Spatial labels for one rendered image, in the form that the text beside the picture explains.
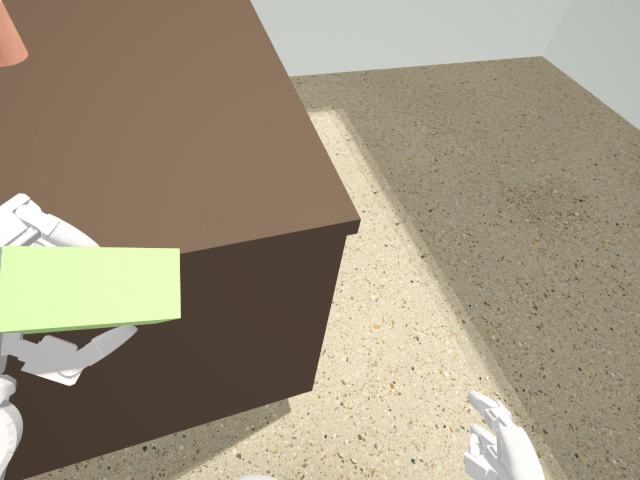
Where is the left robot hand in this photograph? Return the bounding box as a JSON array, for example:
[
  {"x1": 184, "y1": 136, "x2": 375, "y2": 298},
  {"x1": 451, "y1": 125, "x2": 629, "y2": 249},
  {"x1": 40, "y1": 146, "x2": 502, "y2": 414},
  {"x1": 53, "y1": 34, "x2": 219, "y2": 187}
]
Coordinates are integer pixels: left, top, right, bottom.
[{"x1": 0, "y1": 194, "x2": 138, "y2": 386}]

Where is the robot left forearm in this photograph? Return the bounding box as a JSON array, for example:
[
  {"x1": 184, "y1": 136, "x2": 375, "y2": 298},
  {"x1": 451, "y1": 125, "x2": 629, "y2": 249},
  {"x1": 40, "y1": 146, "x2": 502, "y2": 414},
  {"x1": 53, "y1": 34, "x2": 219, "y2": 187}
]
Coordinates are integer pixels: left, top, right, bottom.
[{"x1": 0, "y1": 375, "x2": 23, "y2": 480}]

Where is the sponge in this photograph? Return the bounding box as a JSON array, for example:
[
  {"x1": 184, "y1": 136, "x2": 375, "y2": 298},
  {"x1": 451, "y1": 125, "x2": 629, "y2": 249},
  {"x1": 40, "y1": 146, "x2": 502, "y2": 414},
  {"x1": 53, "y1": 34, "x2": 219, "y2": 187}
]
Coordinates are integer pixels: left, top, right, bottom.
[{"x1": 0, "y1": 246, "x2": 181, "y2": 334}]

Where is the right robot hand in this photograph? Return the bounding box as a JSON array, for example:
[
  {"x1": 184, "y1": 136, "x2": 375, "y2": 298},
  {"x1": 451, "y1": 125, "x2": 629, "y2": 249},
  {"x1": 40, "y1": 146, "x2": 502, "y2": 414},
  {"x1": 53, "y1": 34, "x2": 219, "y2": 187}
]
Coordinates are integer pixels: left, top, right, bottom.
[{"x1": 464, "y1": 390, "x2": 545, "y2": 480}]

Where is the table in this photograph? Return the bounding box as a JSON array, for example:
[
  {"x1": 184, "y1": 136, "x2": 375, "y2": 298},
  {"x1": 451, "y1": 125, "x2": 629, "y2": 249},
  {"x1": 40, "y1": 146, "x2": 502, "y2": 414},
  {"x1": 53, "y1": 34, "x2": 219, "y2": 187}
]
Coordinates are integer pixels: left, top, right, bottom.
[{"x1": 0, "y1": 0, "x2": 361, "y2": 480}]

